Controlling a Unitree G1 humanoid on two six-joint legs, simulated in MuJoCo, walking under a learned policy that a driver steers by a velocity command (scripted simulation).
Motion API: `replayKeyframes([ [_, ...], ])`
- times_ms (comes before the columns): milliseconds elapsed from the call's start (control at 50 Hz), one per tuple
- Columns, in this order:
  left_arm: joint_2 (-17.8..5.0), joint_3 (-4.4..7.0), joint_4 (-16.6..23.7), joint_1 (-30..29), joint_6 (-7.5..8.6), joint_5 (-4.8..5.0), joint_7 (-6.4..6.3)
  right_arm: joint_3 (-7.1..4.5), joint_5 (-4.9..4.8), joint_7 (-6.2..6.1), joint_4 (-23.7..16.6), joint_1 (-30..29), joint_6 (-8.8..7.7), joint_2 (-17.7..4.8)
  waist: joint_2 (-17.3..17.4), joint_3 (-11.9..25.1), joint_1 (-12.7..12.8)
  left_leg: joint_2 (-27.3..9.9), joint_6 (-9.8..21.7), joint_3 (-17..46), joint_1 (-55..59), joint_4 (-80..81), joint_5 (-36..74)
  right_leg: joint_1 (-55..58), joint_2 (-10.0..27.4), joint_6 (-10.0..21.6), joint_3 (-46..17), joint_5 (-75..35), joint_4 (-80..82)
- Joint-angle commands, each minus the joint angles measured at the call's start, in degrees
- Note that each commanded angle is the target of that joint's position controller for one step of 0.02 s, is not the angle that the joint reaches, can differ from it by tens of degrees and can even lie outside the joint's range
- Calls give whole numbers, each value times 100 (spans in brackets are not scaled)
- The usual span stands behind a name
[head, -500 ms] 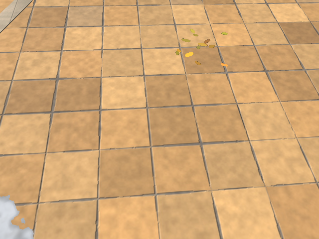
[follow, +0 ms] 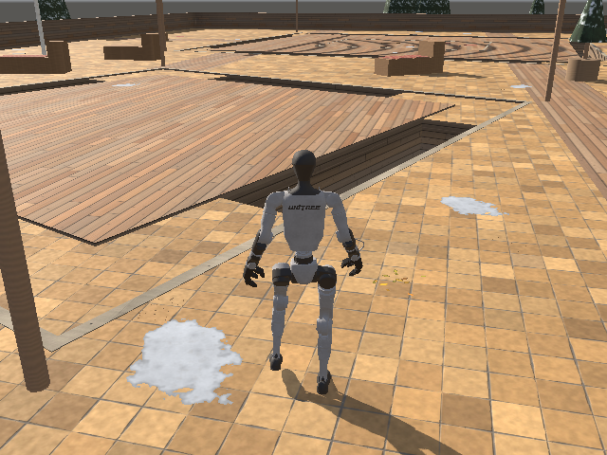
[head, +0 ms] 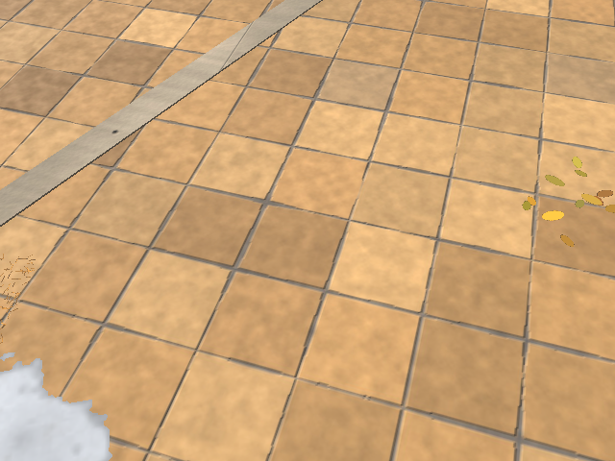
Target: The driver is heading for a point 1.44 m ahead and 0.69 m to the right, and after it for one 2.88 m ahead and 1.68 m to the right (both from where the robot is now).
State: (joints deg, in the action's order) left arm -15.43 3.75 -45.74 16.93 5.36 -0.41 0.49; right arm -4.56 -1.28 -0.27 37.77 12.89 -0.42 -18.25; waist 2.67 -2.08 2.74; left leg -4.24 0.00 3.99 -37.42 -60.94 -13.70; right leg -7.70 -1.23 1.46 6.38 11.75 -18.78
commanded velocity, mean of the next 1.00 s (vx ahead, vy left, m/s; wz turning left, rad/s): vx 0.11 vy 0.00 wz -0.34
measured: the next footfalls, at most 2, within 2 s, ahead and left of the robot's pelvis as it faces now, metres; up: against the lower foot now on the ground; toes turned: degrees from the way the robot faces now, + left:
left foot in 0.20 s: +0.27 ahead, +0.15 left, +0.00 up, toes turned +0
right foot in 0.62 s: +0.20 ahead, -0.10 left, +0.00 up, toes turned -17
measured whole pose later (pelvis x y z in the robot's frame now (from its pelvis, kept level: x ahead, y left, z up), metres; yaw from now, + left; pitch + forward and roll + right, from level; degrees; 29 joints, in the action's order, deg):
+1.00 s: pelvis +0.19 +0.01 +0.00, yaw -26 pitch +3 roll +2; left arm -18.2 4.0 -37.2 10.9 -2.3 0.5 -1.9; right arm -4.9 -0.6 -1.4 47.1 3.9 0.0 -17.2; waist -0.2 -1.9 1.2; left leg 1.9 -4.7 5.7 -23.5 -40.9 -19.5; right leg -17.7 -4.0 2.6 -8.8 11.9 -27.7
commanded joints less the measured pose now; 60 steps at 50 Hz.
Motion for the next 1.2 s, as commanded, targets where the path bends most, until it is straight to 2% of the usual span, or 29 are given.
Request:
replayKeyframes([
  [20,-849,179,299,-357,81,15,-12,34,71,44,-442,-232,-114,-31,-580,-24,-126,-103,-35,116,-119,973,718,96,1486,945,-808,-2193,928],
  [60,-901,159,183,-322,7,85,-19,119,128,116,-479,-560,-214,143,-618,-12,-67,58,-11,-252,533,1948,1262,-90,1258,848,-412,-3001,790],
  [120,-1111,187,-24,43,-96,215,-12,95,121,214,-558,-978,-309,29,-727,98,48,277,47,-364,941,2731,1518,330,1343,773,-610,-3253,476],
  [180,-1174,194,-82,-99,-165,283,-41,-72,204,180,-332,-331,-357,-362,-798,516,-473,488,324,-375,2145,3646,1860,492,1245,457,-774,-3582,-522],
  [200,-980,126,-93,24,-142,227,-39,-172,283,114,-197,110,-367,-677,-631,867,-653,235,491,-250,3145,3750,3094,89,931,207,-647,-3109,-1253],
  [220,-553,-47,113,139,-92,-11,-15,-236,476,13,-172,689,-332,-1123,298,1770,-741,-1147,1006,931,4966,3002,5999,-1234,497,-151,-456,-582,-2848],
  [240,-211,-193,-39,1001,-128,50,11,-152,450,-12,-250,551,-234,-998,1248,2771,-474,-2327,1948,2145,5811,2942,6524,-2157,76,-417,-904,3076,-4342],
  [260,-875,-2,-145,805,-225,214,-2,-128,301,10,-294,447,-129,-782,721,2681,-673,-2004,1863,1845,5241,3191,5368,-2334,256,-466,-1238,3110,-4912],
  [300,-840,57,-11,212,-420,240,-106,-15,150,11,-204,-209,-104,-451,317,1457,-433,-1453,1456,1046,4047,3737,3435,-2858,548,-538,-984,2481,-4861],
  [340,-739,95,-31,363,-705,149,-237,-14,241,15,-143,-800,-115,-403,536,893,-84,-1190,1336,476,2509,4377,2195,-2091,599,-726,-834,1790,-4729],
  [400,-616,132,90,423,-869,112,-310,-37,310,-49,-54,-1156,-169,-370,623,697,61,-1181,1391,-31,1838,4709,1433,-1718,596,-722,-687,1254,-4400],
  [480,-558,91,427,-164,-879,72,-192,-99,244,-173,155,-1135,-130,-523,475,727,-109,-1350,1364,-298,2057,4696,1181,-1500,719,-500,-627,720,-3332],
  [580,-693,169,537,-42,-902,67,-11,-167,26,-167,370,-1162,16,-714,349,710,55,-1409,978,-563,2328,4049,977,-754,470,-90,-234,341,-1822],
  [600,-789,222,486,93,-894,24,-12,-149,-15,-167,468,-1005,48,-585,123,654,64,-1171,690,-765,2190,3595,512,-454,324,84,-272,45,-1320],
  [620,-1157,325,531,150,-871,-2,-65,-110,51,-154,592,-662,95,-349,-891,431,-59,-639,181,-1279,1688,2454,-292,-201,807,395,-1206,-1097,-458],
  [640,-1747,409,784,15,-844,8,-165,-46,301,-138,389,-697,118,-163,-2484,194,-268,289,-440,-1436,97,771,-2343,253,2125,1279,-3214,-2708,-158],
  [660,-1729,383,834,169,-707,-204,-93,-116,275,-186,222,-1299,105,-380,-1957,513,170,546,-376,-415,-133,-216,-2591,-120,2343,1875,-3678,-2145,183],
  [680,-1602,355,846,-25,-580,-217,-61,-165,143,-209,233,-1365,117,-488,-1450,465,41,422,-253,-138,-208,-530,-2082,-158,2052,1654,-3255,-1593,235],
  [720,-1221,266,959,-617,-520,33,-129,-231,155,-287,473,-1082,158,-541,-966,465,-240,263,-212,3,-241,-400,-1197,-116,1632,1086,-2661,-1231,94],
  [780,-1066,192,1050,-629,-558,44,-239,-233,151,-270,537,-959,97,-441,-944,767,-316,414,-330,11,138,-301,-610,-5,1369,1031,-2375,-1899,-38],
  [860,-1196,260,1083,-431,-620,96,-318,-143,106,-229,516,-1157,29,-261,-986,788,-157,498,-485,108,271,988,-434,346,1264,1054,-2521,-1686,-158],
  [1000,-1294,319,1238,-659,-739,103,-234,-144,41,-68,567,-1023,-88,-441,-1247,700,-124,684,-441,150,1332,2371,-661,-88,1144,1121,-3263,-1646,-316],
  [1060,-1244,301,1315,-944,-794,201,-245,-179,42,7,688,-577,-172,-503,-1187,775,-410,668,-257,44,2175,3851,235,-173,866,832,-3401,-1707,-676],
  [1080,-1114,265,1332,-891,-802,199,-262,-237,81,1,742,-399,-176,-688,-979,839,-415,271,-96,248,2809,4218,832,-567,626,572,-3247,-1035,-945],
  [1100,-761,166,1309,-607,-797,119,-242,-298,174,-37,711,-249,-139,-1033,187,1070,-268,-898,375,1334,3603,4413,972,-1402,12,255,-2478,1013,-2056],
  [1120,-882,215,1492,-539,-751,169,-232,-347,311,-37,761,-277,-100,-1307,1386,712,-157,-1716,1310,2639,3532,4636,761,-2701,-651,-9,-1516,2459,-3023],
  [1140,-1287,308,1413,-547,-695,101,-229,-267,284,-44,613,-461,-139,-990,911,527,-262,-1847,1529,2659,3387,4786,-370,-3046,-112,-137,-1598,2118,-3926],
  [1160,-1412,374,1332,-598,-683,131,-195,-193,204,-79,556,-615,-161,-715,697,370,-256,-1498,1280,2192,3316,4874,-1227,-3165,29,-170,-1530,1629,-4186],
  [1200,-1149,321,1258,-623,-684,60,-169,-125,50,-145,576,-590,-198,-590,661,158,-356,-1107,1013,1735,3463,4970,-1559,-3485,100,-352,-1460,1072,-4437],
])
Keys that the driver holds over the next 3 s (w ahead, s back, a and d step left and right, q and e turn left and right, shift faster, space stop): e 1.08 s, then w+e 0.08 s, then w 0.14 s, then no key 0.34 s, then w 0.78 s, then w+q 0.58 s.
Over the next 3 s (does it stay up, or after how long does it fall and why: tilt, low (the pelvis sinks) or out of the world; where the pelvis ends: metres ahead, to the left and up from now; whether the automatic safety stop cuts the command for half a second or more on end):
stays up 0.80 -0.42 -0.03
